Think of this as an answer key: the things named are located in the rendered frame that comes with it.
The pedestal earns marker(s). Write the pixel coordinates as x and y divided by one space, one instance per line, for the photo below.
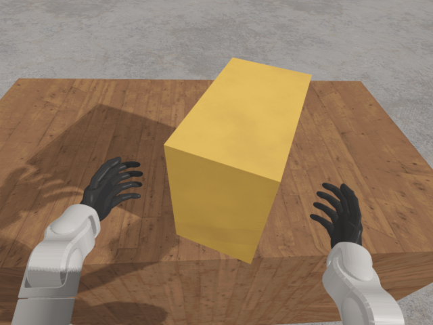
56 133

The robot right forearm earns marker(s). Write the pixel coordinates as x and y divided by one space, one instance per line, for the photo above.
355 287

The robot right hand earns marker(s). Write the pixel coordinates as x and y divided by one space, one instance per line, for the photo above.
346 221

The carton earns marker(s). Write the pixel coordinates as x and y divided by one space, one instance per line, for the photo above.
226 159

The robot left hand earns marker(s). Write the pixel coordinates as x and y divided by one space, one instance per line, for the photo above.
101 193

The robot left forearm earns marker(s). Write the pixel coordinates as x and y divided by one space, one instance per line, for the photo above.
54 268

